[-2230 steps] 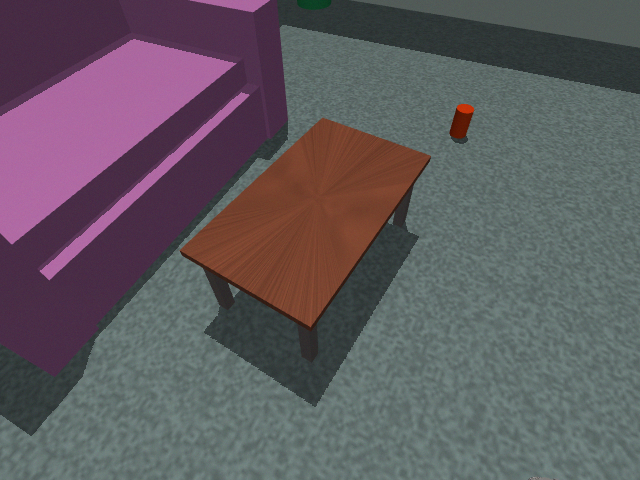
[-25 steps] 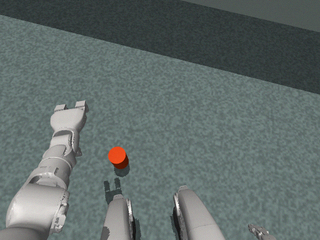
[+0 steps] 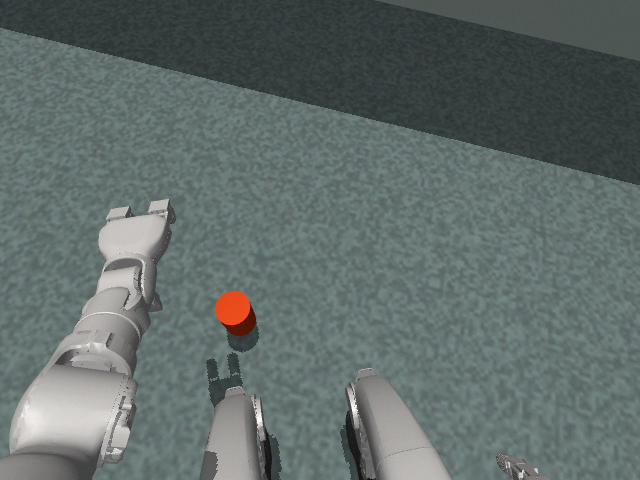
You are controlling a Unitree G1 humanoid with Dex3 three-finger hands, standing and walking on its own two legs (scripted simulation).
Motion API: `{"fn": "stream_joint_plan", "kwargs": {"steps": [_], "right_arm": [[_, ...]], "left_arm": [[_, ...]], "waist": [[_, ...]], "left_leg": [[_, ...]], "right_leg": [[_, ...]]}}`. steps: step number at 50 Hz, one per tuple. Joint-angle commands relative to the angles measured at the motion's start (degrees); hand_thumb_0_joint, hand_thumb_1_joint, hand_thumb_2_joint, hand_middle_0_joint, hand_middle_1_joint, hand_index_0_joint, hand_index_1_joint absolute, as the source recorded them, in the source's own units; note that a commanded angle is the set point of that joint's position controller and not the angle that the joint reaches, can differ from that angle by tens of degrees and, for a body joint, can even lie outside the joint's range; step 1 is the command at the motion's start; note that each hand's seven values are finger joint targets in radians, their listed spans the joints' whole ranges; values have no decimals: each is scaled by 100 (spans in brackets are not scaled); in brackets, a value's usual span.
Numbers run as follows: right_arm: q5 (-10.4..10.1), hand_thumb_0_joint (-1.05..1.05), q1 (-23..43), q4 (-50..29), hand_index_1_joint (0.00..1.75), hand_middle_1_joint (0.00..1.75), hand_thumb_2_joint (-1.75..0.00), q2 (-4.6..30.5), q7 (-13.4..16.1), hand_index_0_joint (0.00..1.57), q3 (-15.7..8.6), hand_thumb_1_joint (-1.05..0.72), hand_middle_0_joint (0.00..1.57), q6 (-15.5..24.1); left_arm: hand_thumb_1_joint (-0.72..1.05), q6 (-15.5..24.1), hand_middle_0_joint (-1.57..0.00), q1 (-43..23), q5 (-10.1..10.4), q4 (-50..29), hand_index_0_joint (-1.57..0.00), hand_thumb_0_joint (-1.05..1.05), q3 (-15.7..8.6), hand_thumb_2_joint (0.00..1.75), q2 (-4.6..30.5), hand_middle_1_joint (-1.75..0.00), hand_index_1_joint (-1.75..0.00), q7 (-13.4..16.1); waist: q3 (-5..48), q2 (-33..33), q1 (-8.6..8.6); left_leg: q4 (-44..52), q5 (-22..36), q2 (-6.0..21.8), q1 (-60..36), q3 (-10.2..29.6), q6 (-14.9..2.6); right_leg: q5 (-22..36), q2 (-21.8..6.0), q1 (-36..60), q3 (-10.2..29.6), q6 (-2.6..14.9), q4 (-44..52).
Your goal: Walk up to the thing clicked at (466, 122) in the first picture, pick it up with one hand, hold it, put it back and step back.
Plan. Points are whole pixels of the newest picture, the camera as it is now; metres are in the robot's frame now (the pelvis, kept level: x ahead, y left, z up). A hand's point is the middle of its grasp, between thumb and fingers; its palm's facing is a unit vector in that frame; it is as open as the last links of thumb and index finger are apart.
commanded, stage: go down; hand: left
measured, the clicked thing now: (236, 314) +0.45 +0.14 -0.58
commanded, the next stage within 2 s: none
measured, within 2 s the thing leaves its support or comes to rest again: neither
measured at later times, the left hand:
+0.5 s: hand (152, 266) +0.42 +0.20 -0.11, palm faces -0.42 +0.00 -0.91, open 14.2 cm
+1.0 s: hand (150, 263) +0.42 +0.20 -0.10, palm faces -0.42 +0.00 -0.91, open 14.1 cm
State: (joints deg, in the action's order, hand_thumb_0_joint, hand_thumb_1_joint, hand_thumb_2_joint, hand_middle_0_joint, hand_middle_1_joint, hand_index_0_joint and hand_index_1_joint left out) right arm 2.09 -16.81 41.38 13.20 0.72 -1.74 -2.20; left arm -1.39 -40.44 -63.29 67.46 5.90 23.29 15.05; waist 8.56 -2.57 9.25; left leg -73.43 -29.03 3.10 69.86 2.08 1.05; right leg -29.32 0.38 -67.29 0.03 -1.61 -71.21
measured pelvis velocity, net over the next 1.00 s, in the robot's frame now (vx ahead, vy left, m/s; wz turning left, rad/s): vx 0.00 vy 0.00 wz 0.00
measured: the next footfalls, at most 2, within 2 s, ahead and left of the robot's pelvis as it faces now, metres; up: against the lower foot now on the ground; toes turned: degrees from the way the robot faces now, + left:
none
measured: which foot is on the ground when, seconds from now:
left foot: down 0.00-1.00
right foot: down 0.00-1.00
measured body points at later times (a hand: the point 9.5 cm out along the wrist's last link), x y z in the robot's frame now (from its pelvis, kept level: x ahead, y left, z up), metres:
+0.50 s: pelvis +0.00 +0.00 +0.00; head +0.14 +0.01 +0.43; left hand +0.44 +0.20 -0.06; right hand +0.04 -0.28 -0.13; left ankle +0.04 +0.13 -0.62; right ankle +0.04 -0.14 -0.62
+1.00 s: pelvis +0.00 +0.00 +0.00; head +0.14 +0.01 +0.43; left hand +0.44 +0.20 -0.05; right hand +0.03 -0.28 -0.12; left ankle +0.04 +0.13 -0.62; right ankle +0.04 -0.14 -0.62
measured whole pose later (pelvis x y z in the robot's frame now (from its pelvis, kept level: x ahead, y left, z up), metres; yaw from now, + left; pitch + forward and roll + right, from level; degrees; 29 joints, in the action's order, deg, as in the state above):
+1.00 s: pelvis +0.00 +0.00 +0.00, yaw +0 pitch +25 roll -2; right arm 2.0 -15.8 41.5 13.6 0.7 -2.0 -2.8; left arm -1.7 -39.5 -63.7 65.9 5.9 22.9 15.8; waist 8.2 -2.4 9.1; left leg -72.8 -29.1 3.2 68.6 2.3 1.3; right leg -29.5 0.5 -66.1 -0.2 -1.4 -70.7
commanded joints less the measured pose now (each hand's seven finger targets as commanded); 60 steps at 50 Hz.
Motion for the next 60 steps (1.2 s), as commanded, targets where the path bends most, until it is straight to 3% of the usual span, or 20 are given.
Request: {"fn": "stream_joint_plan", "kwargs": {"steps": [1,7,8,9,12,14,16,20,25,34,36,37,41,44,51,55,56,58,60], "right_arm": [[-21,0,-750,-293,30,30,-91,1020,70,20,-387,-92,20,75],[-30,0,-764,-227,30,30,-91,1027,55,20,-387,-92,20,46],[-25,0,-786,-203,30,30,-91,1034,44,20,-372,-92,20,42],[-26,0,-766,-210,30,30,-90,1003,39,20,-368,-92,20,45],[-35,0,-747,-220,30,30,-90,1011,47,20,-366,-92,20,53],[-25,0,-743,-249,30,30,-90,994,46,20,-372,-92,20,66],[-19,0,-721,-254,30,30,-91,1008,48,20,-362,-92,20,70],[-11,0,-730,-227,30,30,-91,1016,53,20,-367,-92,20,79],[-10,0,-735,-229,30,30,-90,1028,44,20,-385,-92,20,68],[-33,0,-751,-273,30,30,-90,1007,33,20,-385,-92,20,34],[-24,0,-706,-276,30,30,-90,981,37,20,-367,-92,20,47],[-27,0,-750,-284,30,30,-91,1007,44,20,-384,-92,20,41],[-14,0,-750,-273,30,30,-91,1002,44,20,-369,-92,20,36],[-21,0,-755,-253,30,30,-91,1041,46,20,-390,-92,20,14],[-38,0,-719,-247,30,30,-90,1007,40,20,-372,-92,20,22],[-18,0,-745,-247,30,30,-90,1009,41,20,-363,-92,20,72],[-23,0,-730,-259,30,30,-90,1019,40,20,-384,-92,20,79],[-14,0,-736,-268,30,30,-90,1037,51,20,-389,-92,20,84],[-12,0,-737,-291,30,30,-90,1027,38,20,-389,-92,20,71]], "left_arm": [[-54,50,-17,-2129,-70,-1108,-13,0,-193,97,1094,-87,-91,234],[-53,-64,-18,-1868,-33,-1061,-13,0,-204,95,1113,-86,-90,222],[-53,-85,-18,-1750,-21,-913,-14,0,-205,96,1072,-86,-90,210],[-53,-71,-18,-1821,16,-941,-14,0,-110,95,922,-86,-90,195],[-54,-37,-16,-1770,-11,-844,-12,0,-218,96,1105,-88,-92,218],[-55,-1,-16,-1829,-35,-885,-12,0,-143,96,924,-89,-92,220],[-54,9,-18,-1772,-42,-868,-13,0,-194,96,1017,-86,-91,260],[-54,10,-17,-2065,-91,-1123,-13,0,-193,95,1052,-88,-92,302],[-53,-37,-17,-1911,-26,-1072,-13,0,-208,95,1069,-87,-90,273],[-53,-2,-16,-1595,10,-975,-13,0,-254,94,1101,-89,-92,190],[-53,40,-16,-1771,-5,-957,-13,0,-139,94,935,-89,-92,192],[-53,66,-16,-1884,-15,-1072,-13,0,-208,95,1081,-90,-93,214],[-54,67,-16,-1917,-81,-1087,-13,0,-132,96,984,-89,-93,260],[-53,16,-17,-1900,-109,-1174,-13,0,-302,95,1252,-89,-92,304],[-53,-64,-16,-1791,13,-810,-13,0,-152,95,1012,-89,-92,220],[-53,7,-16,-1825,-17,-739,-13,0,-113,95,917,-90,-92,207],[-52,20,-16,-1745,-32,-703,-13,0,-98,94,876,-89,-92,207],[-51,52,-16,-2071,-85,-977,-14,0,-228,93,1163,-91,-93,254],[-52,27,-15,-1948,-73,-1054,-13,0,-186,94,1035,-91,-93,267]], "waist": [[2789,-444,54],[2877,-381,-20],[2711,-336,29],[2644,-289,78],[2538,-196,28],[2528,-260,63],[2477,-234,33],[2731,-455,93],[2909,-406,23],[2699,-118,2],[2498,-194,80],[2574,-163,51],[2685,-346,101],[2883,-399,14],[2493,-169,85],[2401,-327,94],[2439,-278,74],[2629,-417,57],[2758,-455,28]], "left_leg": [[882,1164,-132,-2177,-52,-159],[904,1533,-118,-2388,-27,-164],[860,1588,-110,-2307,-28,-176],[871,1538,-112,-2224,-15,-176],[845,1359,-144,-1981,-70,-195],[836,1303,-152,-1989,-75,-189],[817,1250,-150,-1936,-86,-200],[764,1380,-125,-2211,-62,-184],[818,1556,-113,-2360,-32,-164],[794,1513,-169,-1975,-96,-223],[775,1390,-164,-1921,-88,-230],[794,1326,-177,-1948,-112,-227],[772,1347,-157,-2129,-108,-213],[812,1501,-156,-2289,-104,-206],[948,1322,-148,-2052,-62,-189],[881,1329,-131,-2041,-67,-184],[862,1351,-125,-2097,-56,-191],[835,1361,-127,-2133,-60,-176],[849,1449,-126,-2285,-59,-171]], "right_leg": [[1258,120,1184,-205,326,971],[1523,142,1332,-232,310,1000],[1567,135,1242,-226,306,1004],[1542,135,1245,-232,302,1010],[1464,118,1337,-182,294,1027],[1415,115,1233,-178,305,1011],[1367,105,1179,-171,305,1008],[1421,116,1059,-180,316,935],[1544,122,1257,-220,308,935],[1681,105,1567,-147,264,1041],[1562,107,1327,-143,272,1043],[1527,93,1398,-129,272,1086],[1496,98,1264,-137,280,1049],[1610,108,1412,-147,283,1050],[1473,128,1467,-186,279,1147],[1398,126,1153,-212,313,1027],[1409,129,1106,-220,317,1022],[1416,127,1127,-218,323,951],[1469,119,1174,-218,322,966]]}}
